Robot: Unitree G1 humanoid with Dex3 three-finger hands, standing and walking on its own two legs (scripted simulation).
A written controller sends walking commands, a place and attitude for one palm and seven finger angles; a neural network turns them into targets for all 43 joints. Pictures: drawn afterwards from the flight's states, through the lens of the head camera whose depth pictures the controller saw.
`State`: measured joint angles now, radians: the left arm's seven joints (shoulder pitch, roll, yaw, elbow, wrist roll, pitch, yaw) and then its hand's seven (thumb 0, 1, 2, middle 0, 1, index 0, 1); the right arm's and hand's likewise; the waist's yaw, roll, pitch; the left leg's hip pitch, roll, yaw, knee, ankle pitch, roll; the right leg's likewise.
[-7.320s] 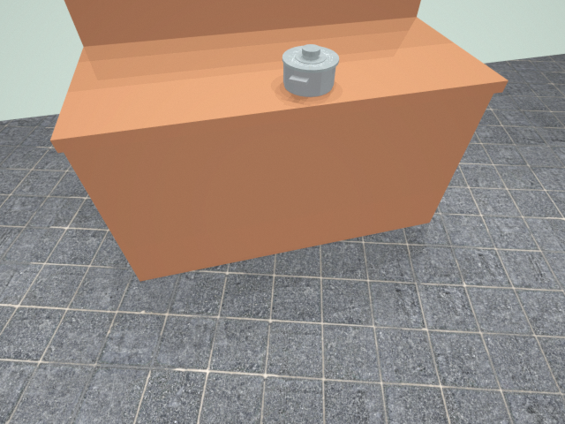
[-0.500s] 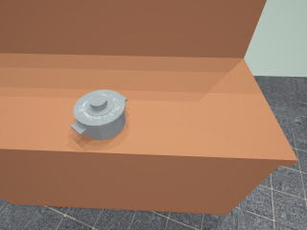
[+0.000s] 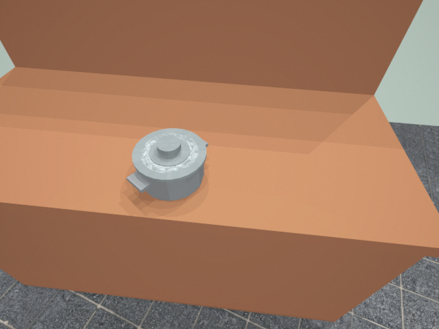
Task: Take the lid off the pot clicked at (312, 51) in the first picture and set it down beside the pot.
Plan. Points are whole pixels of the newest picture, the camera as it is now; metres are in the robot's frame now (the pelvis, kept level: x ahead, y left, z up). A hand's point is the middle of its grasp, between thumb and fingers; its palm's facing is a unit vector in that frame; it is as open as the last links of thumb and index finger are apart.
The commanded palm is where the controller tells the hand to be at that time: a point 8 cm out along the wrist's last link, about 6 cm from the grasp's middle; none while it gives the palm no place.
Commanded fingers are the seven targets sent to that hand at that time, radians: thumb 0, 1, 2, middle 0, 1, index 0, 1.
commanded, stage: look again from close up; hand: left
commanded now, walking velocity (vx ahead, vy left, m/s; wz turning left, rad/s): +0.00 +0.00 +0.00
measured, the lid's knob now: (168, 145) +0.47 +0.15 +0.07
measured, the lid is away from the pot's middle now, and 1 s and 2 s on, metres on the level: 0.00 0.00 0.00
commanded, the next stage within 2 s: lift the closed hand beside the body in 0.44 s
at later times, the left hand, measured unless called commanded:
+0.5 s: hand out of the picture -0.01 +0.20 -0.17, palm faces +0.03 -0.98 -0.19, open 7.4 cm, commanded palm none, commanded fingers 0.00 0.90 0.90 -0.20 -0.30 -0.20 -0.30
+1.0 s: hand out of the picture +0.09 +0.22 -0.03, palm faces +0.28 -0.91 -0.30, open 3.9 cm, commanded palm +0.06 +0.26 +0.00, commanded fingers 0.00 0.90 0.90 -1.26 -1.45 -1.26 -1.45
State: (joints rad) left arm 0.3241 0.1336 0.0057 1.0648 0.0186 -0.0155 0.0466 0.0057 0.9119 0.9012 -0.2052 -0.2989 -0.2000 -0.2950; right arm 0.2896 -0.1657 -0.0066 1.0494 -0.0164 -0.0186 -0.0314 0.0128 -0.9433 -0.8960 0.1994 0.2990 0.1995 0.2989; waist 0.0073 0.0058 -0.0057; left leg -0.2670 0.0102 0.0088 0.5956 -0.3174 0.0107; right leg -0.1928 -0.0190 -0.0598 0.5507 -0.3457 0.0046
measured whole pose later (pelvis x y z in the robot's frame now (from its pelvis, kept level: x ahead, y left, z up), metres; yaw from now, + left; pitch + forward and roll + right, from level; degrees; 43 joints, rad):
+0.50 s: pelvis -0.01 +0.02 +0.01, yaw +0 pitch -1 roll +0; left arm 0.32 0.19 0.00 1.03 0.02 0.00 0.03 0.00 0.91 0.90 -0.20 -0.30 -0.20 -0.29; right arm 0.26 -0.17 0.01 1.05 -0.01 -0.02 -0.02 0.00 -0.93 -0.90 0.20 0.30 0.20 0.30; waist 0.01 -0.03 0.03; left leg -0.24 -0.03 0.02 0.51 -0.26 0.04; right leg -0.17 -0.06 -0.05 0.49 -0.30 0.04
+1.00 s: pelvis -0.04 -0.01 +0.00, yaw +1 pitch -2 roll -1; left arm 0.55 0.22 0.10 0.08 -0.02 -0.03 0.08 0.01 0.90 0.90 -0.84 -1.00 -0.84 -0.99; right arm 0.14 -0.24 0.00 0.53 0.02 -0.16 -0.06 0.01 -0.91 -0.90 0.20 0.30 0.20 0.30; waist 0.07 0.01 0.01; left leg -0.27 0.01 -0.01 0.54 -0.23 0.01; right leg -0.19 -0.02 -0.08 0.51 -0.28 0.00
